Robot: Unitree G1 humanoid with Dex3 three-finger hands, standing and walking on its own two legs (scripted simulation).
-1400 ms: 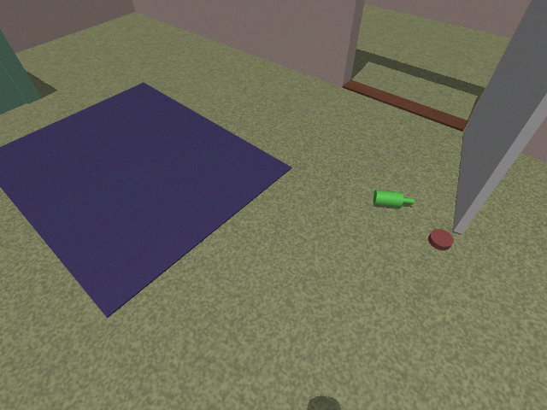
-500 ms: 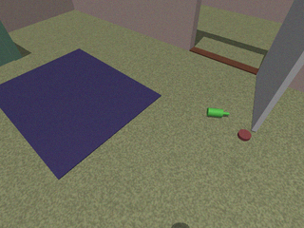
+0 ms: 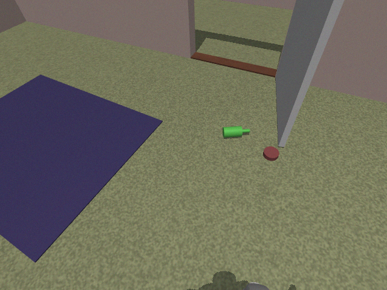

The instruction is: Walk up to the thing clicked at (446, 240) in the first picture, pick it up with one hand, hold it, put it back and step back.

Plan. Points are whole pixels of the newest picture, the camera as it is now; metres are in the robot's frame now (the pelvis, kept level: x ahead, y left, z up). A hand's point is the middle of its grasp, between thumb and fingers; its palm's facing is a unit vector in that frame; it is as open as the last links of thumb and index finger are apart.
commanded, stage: walk up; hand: left
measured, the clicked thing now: (271, 153) +1.04 -0.42 -0.75
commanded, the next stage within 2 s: none
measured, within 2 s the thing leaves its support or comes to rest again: neither
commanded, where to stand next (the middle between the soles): +0.58 -0.40 m, yaw -38 degrees
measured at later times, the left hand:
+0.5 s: hand (155, 225) +0.31 +0.14 -0.16, palm faces -0.35 -0.88 -0.31, open 7.4 cm
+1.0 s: hand (223, 155) +0.52 -0.05 -0.12, palm faces -0.48 -0.78 -0.39, open 7.4 cm
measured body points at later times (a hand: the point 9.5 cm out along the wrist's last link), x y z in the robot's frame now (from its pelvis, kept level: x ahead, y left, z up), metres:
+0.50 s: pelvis +0.16 -0.09 -0.02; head +0.18 -0.07 +0.43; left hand +0.32 +0.19 -0.14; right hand +0.13 -0.42 -0.10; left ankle +0.26 +0.00 -0.73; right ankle +0.10 -0.18 -0.69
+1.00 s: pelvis +0.31 -0.24 +0.00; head +0.31 -0.27 +0.44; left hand +0.54 -0.01 -0.09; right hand +0.20 -0.54 -0.13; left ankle +0.38 -0.09 -0.66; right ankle +0.28 -0.34 -0.73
